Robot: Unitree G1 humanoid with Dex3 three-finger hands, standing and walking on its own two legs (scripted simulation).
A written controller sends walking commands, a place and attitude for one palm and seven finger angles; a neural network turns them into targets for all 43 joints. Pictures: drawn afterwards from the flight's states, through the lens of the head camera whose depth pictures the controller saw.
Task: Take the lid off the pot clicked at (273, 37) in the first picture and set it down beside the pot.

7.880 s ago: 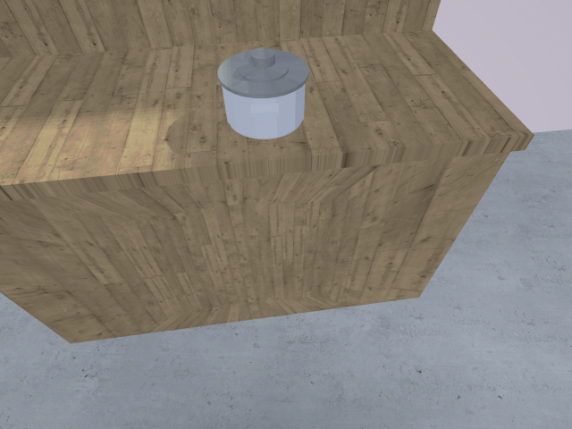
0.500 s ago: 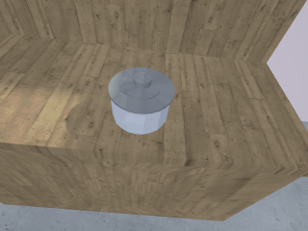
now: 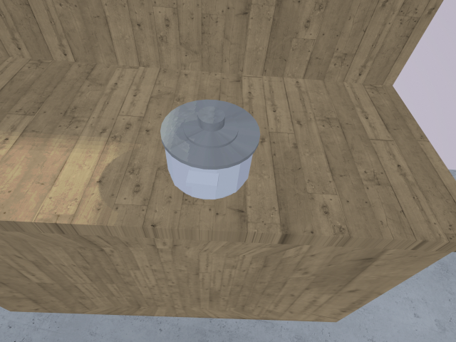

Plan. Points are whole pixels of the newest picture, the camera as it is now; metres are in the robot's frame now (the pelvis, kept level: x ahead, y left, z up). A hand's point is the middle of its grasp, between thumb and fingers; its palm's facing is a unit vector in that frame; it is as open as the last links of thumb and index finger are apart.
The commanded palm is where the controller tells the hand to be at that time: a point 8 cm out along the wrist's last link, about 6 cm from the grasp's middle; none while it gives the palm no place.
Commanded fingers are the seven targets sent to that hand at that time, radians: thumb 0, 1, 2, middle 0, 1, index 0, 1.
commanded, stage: look again from close up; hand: left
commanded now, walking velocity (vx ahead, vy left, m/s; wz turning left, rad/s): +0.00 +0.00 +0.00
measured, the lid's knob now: (211, 118) +0.45 +0.06 +0.16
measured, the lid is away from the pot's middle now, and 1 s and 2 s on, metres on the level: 0.00 0.00 0.00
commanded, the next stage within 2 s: shuffle to correct the standing spot in 1.36 s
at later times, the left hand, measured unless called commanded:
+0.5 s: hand out of the picture -0.06 +0.22 -0.19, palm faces +0.10 -0.97 -0.24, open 7.4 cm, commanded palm none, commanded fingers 0.00 0.90 0.90 -0.20 -0.30 -0.20 -0.30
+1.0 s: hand out of the picture +0.03 +0.26 -0.17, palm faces +0.01 -0.98 -0.22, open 7.4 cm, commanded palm none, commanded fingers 0.00 0.90 0.90 -0.20 -0.30 -0.20 -0.30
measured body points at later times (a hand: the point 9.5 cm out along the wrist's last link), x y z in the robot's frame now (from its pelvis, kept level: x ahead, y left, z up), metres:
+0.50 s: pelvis -0.02 +0.04 -0.01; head -0.02 +0.05 +0.44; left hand -0.06 +0.27 -0.17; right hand +0.06 -0.21 -0.14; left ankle -0.06 +0.14 -0.69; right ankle -0.01 -0.12 -0.74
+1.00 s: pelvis -0.02 +0.08 +0.00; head +0.01 +0.08 +0.45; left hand +0.03 +0.31 -0.15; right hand -0.01 -0.15 -0.16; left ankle -0.04 +0.17 -0.74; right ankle -0.05 -0.04 -0.74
